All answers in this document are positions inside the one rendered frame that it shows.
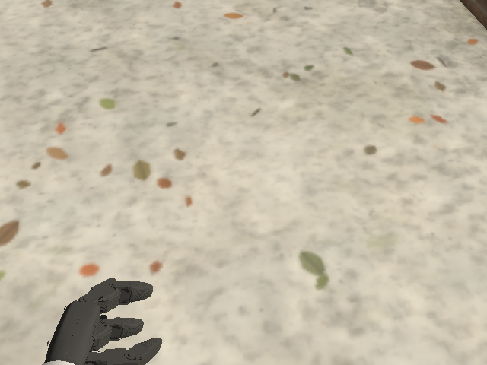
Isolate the left robot hand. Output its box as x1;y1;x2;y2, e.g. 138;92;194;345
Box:
44;278;162;365

